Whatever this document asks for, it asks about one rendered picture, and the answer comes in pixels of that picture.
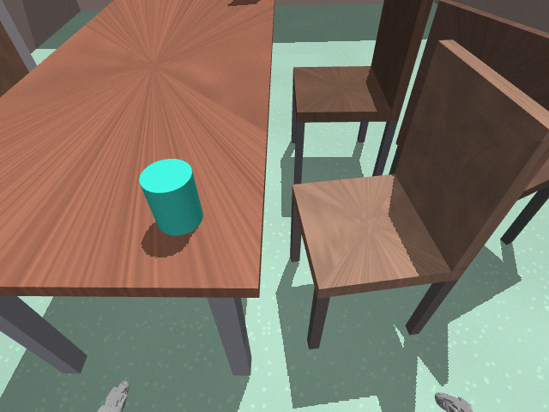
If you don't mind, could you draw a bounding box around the table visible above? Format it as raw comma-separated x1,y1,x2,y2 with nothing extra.
0,0,275,376

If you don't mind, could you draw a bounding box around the left robot hand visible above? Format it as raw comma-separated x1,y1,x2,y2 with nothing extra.
96,380,130,412

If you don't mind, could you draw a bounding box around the can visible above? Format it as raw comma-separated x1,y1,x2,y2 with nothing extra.
139,159,203,235

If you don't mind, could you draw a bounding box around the right robot hand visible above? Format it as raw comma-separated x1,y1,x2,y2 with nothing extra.
435,392,473,412

